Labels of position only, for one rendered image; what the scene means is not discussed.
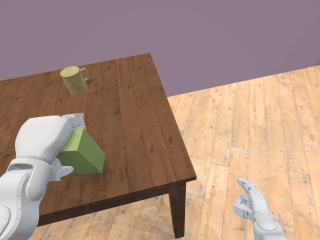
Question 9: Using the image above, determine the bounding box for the robot right forearm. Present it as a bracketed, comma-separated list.
[252, 211, 288, 240]

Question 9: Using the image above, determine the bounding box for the robot left hand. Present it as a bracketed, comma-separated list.
[15, 113, 86, 182]

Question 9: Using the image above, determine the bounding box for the robot right hand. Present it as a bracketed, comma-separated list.
[233, 177, 271, 221]

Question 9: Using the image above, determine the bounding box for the sponge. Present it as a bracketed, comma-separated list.
[56, 128, 106, 174]

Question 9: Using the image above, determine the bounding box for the table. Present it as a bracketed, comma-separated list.
[0, 53, 197, 239]

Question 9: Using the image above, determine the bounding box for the robot left forearm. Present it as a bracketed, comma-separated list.
[0, 157, 53, 240]

